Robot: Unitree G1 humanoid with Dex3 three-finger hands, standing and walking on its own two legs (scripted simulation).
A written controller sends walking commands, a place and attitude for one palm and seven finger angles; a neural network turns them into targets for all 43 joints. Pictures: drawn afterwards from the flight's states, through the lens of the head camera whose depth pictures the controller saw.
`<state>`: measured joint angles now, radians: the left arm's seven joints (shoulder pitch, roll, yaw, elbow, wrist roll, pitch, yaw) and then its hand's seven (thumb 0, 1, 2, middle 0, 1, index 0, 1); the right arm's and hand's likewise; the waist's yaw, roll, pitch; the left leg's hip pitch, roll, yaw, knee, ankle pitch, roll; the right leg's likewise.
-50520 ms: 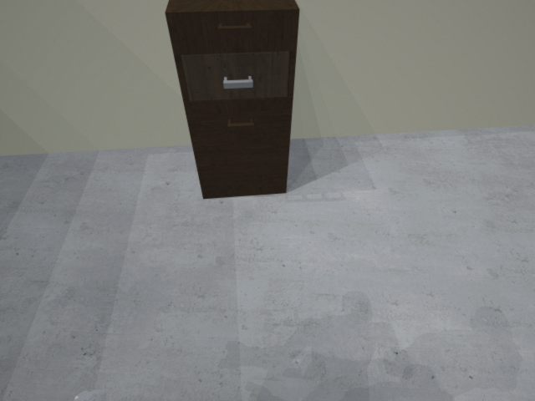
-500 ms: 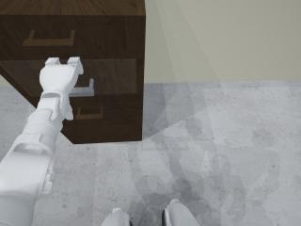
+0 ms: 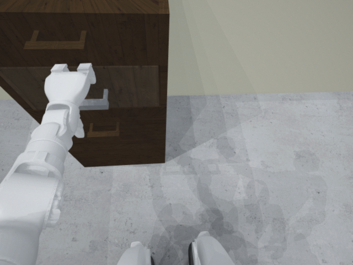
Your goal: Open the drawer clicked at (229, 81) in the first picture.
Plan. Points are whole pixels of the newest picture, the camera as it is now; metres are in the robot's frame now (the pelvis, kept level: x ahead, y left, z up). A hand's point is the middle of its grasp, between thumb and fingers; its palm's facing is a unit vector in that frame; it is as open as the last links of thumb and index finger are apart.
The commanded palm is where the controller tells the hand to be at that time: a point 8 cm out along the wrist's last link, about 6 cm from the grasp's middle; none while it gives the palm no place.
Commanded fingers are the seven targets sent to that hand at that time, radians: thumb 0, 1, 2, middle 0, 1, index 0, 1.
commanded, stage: move the hooked fingers above the handle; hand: left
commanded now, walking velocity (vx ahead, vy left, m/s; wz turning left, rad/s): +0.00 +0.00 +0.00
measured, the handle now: (88, 98) +0.55 +0.20 -0.05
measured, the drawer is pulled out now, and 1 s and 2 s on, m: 0.00 0.00 0.00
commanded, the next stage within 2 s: lower the fingers behind the handle in 0.12 s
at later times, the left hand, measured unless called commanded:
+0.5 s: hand (82, 105) +0.50 +0.20 -0.01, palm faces -0.10 -0.01 -1.00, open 13.8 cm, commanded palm +0.49 +0.20 +0.04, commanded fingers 0.00 -0.50 0.30 -0.30 -1.20 -0.30 -1.20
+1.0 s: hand (86, 108) +0.50 +0.19 -0.03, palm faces -0.04 +0.00 -1.00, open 13.8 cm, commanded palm +0.50 +0.19 +0.00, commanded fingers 0.00 -0.50 0.30 -0.30 -1.20 -0.30 -1.20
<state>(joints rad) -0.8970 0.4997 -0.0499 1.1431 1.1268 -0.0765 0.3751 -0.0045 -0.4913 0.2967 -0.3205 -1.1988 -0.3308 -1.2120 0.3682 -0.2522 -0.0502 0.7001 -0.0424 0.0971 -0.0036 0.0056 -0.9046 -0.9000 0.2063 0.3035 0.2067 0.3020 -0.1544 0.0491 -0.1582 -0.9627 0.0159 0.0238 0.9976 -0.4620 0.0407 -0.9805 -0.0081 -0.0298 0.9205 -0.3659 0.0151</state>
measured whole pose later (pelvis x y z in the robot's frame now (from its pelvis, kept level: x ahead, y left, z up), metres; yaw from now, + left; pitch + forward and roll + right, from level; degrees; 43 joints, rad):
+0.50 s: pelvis +0.01 -0.01 +0.00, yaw +0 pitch +25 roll -2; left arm -0.85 0.48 -0.03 1.14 1.13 -0.09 0.38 0.00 -0.49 0.30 -0.32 -1.20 -0.32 -1.21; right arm 0.34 -0.25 -0.05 0.70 -0.04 0.11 0.00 0.01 -0.90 -0.90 0.21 0.30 0.21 0.30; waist -0.14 0.05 -0.17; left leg -0.95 0.02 0.02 0.99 -0.48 0.03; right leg -0.98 0.00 -0.03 0.93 -0.39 0.01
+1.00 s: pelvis -0.01 -0.01 -0.02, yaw +1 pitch +27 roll -2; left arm -0.97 0.48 -0.06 1.23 1.14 -0.02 0.44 0.00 -0.49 0.30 -0.33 -1.20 -0.31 -1.26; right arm 0.32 -0.25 -0.02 0.69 -0.04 0.10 0.00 0.00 -0.90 -0.90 0.21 0.30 0.21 0.30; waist -0.18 0.05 -0.18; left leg -1.11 0.02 0.01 1.12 -0.49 0.03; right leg -1.13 -0.01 -0.05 1.05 -0.40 0.01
